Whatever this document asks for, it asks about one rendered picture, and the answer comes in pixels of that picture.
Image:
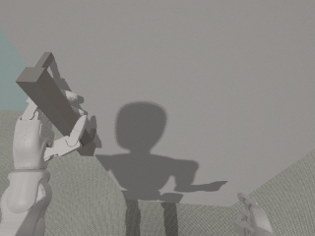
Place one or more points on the robot left forearm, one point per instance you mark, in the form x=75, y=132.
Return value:
x=24, y=203

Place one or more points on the left robot hand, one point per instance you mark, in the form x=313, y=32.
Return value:
x=33, y=132

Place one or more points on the right robot hand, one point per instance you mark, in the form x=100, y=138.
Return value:
x=256, y=221

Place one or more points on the handle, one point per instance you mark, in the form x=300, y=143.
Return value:
x=37, y=83

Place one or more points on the fridge door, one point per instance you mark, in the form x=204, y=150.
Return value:
x=193, y=101

